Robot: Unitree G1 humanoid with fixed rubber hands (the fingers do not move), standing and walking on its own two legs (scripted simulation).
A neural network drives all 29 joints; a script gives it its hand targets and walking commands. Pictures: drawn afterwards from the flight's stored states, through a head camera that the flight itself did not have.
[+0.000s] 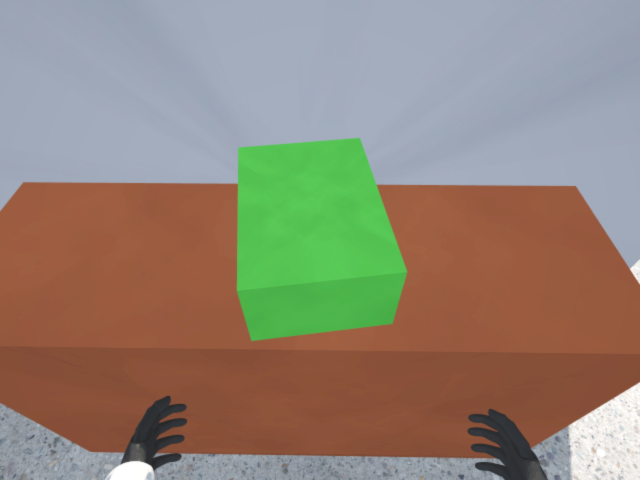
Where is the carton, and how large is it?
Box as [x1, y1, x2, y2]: [237, 138, 406, 340]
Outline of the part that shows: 359,138 238,148 237,292 251,340 392,323 406,274 406,270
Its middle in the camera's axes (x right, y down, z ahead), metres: -0.01 -0.02 +0.67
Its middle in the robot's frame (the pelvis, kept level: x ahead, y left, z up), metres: +0.51 +0.03 -0.02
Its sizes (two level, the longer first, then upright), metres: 0.319 0.229 0.142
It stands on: a pedestal, 0.69 m high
